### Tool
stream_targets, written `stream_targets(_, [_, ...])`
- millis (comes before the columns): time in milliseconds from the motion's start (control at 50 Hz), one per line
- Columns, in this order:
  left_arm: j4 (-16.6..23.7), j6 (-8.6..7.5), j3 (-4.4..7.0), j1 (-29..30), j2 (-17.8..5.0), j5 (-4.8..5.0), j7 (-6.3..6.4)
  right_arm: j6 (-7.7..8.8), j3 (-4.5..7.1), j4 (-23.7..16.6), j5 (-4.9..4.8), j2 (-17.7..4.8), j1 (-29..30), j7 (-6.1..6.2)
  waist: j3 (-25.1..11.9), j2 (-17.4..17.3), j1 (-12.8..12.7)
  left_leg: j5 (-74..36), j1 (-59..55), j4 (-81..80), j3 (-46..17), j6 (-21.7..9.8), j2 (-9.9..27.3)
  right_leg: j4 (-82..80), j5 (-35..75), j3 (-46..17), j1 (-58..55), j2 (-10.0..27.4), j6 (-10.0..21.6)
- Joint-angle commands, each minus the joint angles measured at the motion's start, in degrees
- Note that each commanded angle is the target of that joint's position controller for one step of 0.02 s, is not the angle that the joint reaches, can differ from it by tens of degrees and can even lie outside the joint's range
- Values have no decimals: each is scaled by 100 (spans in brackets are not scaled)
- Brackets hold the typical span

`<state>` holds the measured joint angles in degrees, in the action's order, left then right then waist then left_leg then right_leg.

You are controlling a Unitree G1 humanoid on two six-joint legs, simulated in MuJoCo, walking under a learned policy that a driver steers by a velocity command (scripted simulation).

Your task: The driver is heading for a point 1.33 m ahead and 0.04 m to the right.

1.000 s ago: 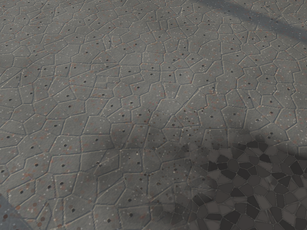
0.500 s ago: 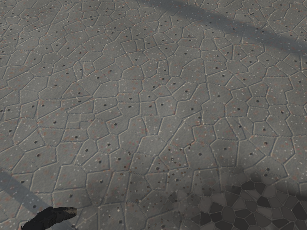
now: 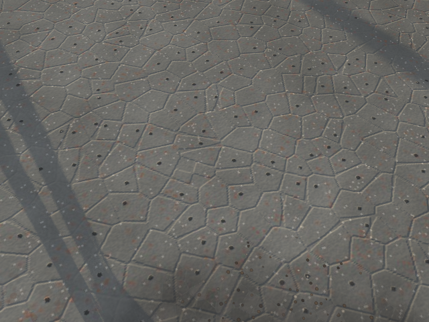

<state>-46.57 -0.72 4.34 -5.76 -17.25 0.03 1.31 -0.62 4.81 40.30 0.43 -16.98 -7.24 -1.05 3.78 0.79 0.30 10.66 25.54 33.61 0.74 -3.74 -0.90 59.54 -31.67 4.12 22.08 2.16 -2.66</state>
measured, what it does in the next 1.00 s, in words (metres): steps on the spot: right foot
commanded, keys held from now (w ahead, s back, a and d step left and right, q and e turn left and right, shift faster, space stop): q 0.08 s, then no key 0.92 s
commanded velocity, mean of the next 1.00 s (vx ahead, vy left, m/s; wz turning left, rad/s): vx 0.01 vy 0.00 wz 0.18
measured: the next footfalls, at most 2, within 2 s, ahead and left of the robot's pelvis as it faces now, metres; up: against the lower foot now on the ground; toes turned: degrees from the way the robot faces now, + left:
right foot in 0.34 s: +0.09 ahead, -0.15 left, +0.00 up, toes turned +8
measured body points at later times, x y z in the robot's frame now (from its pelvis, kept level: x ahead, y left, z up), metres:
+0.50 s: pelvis +0.04 -0.04 +0.01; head +0.05 -0.05 +0.46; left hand +0.11 +0.24 -0.11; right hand +0.23 -0.28 -0.11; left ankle +0.05 +0.09 -0.73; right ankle +0.05 -0.16 -0.73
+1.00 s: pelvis +0.05 -0.04 +0.01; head +0.06 -0.04 +0.46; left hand +0.10 +0.23 -0.12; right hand +0.19 -0.28 -0.12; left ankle +0.05 +0.09 -0.73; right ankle +0.05 -0.16 -0.73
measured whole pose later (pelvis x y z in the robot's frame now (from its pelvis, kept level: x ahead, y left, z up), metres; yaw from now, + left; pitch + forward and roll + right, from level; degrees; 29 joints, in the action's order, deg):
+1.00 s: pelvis +0.05 -0.04 +0.01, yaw +9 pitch -2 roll +0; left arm -54.5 -0.9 1.1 -10.0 -14.1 -0.5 0.6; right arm -1.0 2.9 51.2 0.4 -13.3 -10.3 2.0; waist 2.3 -0.3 -0.4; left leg 14.2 13.8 29.7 -5.0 1.2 -0.9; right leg 29.6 -17.8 0.5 10.2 -0.1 0.3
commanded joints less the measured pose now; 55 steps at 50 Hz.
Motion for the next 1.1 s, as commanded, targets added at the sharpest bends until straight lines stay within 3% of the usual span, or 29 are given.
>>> stream_targets(20, [416, -25, 128, 42, -553, 14, 49, 111, 261, -355, -111, -958, -318, 79, -1290, -356, 113, -2450, -2207, -1231, -2204, -1280, 1599, 997, 34, -817, 1671, 18, 25])
stream_targets(40, [419, 21, 171, 51, -661, -47, 113, 74, 227, -401, -132, -858, -95, 142, -1161, -450, -8, -1963, -1781, -1350, -2044, -1129, 1438, 634, 342, -835, 1429, 79, 16])
stream_targets(80, [409, 60, 159, -67, -558, -47, 119, 10, 236, -482, -34, -898, 9, 212, -1139, -695, -128, -1728, -1348, -1472, -1948, -1075, 1217, 200, 668, -752, 996, -87, -35])
stream_targets(160, [312, 74, 62, -171, -344, -15, 106, -15, 235, -493, -30, -896, -26, 298, -1332, -759, -51, -1435, -1224, -1421, -1730, -1005, 1125, -852, 1033, -696, 432, -105, -144])
stream_targets(260, [321, 63, 55, -136, -425, 21, 9, -78, 135, -425, 25, -781, -35, 251, -1084, -982, 83, -246, -977, -1419, -1994, -883, 1117, -1840, 1160, -585, -137, -115, -48])
stream_targets(300, [221, 9, 36, -395, -330, -5, -63, -107, 55, -398, -18, -664, 57, 243, -983, -913, -107, 3, -775, -1210, -1955, -661, 972, -2968, 1805, -407, -768, -189, 120])
stream_targets(320, [194, -11, 33, -468, -365, -69, -95, -102, 8, -316, -24, -542, -137, 241, -928, -765, -121, 234, -606, -1073, -1844, -411, 781, -3496, 2208, -494, -1142, -85, 254])
stream_targets(340, [234, -30, 74, -565, -693, -199, -90, -74, -57, -294, 34, -341, -308, 240, -909, -82, -6, 702, -277, -390, -1457, -52, 372, -3864, 2538, -1335, -1428, 717, 530])
stream_targets(360, [224, -22, 104, -272, -963, -253, -79, -24, -60, -397, 29, -240, -434, 213, -685, 1059, 388, 1303, -122, -32, -680, 231, -265, -4100, 2717, -2127, -900, 1408, 1142])
stream_targets(380, [357, -58, 22, 57, -641, -277, -77, 12, -14, -386, 86, -495, -199, 218, -610, 1165, 235, 1394, -579, 252, -635, 383, -75, -4329, 2323, -2378, -352, 1574, 1435])
stream_targets(400, [400, -97, -24, 259, -500, -240, -66, 14, 38, -346, 59, -594, -108, 215, -547, 999, 245, 1060, -784, 244, -608, 403, -25, -4275, 2086, -2103, -326, 1310, 1286])
stream_targets(440, [297, -156, -23, 146, -555, -99, -61, -38, 1, -287, 111, -398, 20, 227, -491, 934, 154, 286, -1044, -283, -562, 434, 48, -4073, 1979, -1644, -480, 894, 889])
stream_targets(480, [181, -194, -78, -101, -462, -107, -71, -70, -41, -263, 99, -302, -3, 208, -556, 748, 121, -468, -1487, -595, -677, 400, 193, -3851, 2136, -1370, -507, 645, 644])
stream_targets(500, [135, -205, -91, -382, -435, -122, -87, -86, -22, -228, 67, -420, 13, 210, -623, 539, -38, -579, -1665, -514, -734, 323, 216, -3869, 1946, -1247, -402, 484, 537])
stream_targets(520, [117, -198, -95, -366, -480, -116, -91, -91, 4, -156, 32, -440, -123, 201, -587, 386, 5, -444, -1523, -498, -736, 261, 191, -3847, 1704, -1078, -496, 384, 469])
stream_targets(600, [95, -145, -132, -327, -408, -80, -58, -31, -16, -2, 55, -353, -96, 201, -465, -67, -67, -615, -1362, -660, -818, 269, 243, -3572, 1790, -843, -645, 224, 444])
stream_targets(660, [29, -114, -153, -364, -358, -73, -55, 10, -20, 121, 33, -335, -154, 218, -514, -235, -100, -747, -1367, -681, -857, 271, 271, -3469, 1941, -747, -772, 153, 442])
stream_targets(1100, [-805, -84, -229, -505, -309, -38, -26, 15, -64, 1185, -14, -277, -264, 348, -323, -87, -66, -838, -1632, -797, -727, 332, 216, -3706, 2046, -634, -843, 18, 399])
Keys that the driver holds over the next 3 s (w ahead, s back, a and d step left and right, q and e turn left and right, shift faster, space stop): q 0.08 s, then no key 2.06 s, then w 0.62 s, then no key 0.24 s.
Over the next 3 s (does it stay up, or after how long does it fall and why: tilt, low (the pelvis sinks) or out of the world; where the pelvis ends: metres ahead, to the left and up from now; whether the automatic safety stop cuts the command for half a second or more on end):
stays up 0.37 0.01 -0.01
